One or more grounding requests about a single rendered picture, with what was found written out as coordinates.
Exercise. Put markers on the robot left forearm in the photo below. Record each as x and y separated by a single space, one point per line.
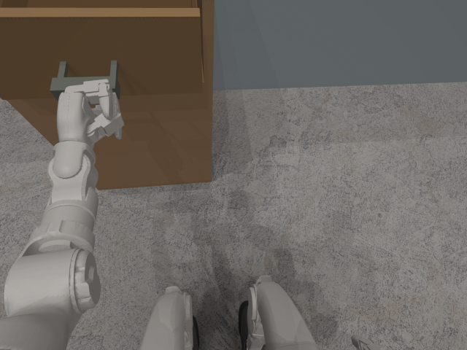
70 214

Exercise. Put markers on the drawer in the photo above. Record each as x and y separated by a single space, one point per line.
157 44

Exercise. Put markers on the robot right shin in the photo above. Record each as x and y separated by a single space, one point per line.
255 339

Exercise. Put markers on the left robot upper arm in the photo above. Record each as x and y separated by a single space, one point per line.
46 296

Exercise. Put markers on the robot left hand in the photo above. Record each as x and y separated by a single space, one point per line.
74 114

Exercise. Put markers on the handle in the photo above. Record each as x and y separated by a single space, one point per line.
60 83

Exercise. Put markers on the cabinet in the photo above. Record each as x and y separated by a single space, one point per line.
166 139

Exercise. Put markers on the left robot thigh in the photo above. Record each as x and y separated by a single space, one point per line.
171 316

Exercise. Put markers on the robot right hand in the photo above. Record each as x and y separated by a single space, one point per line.
362 343

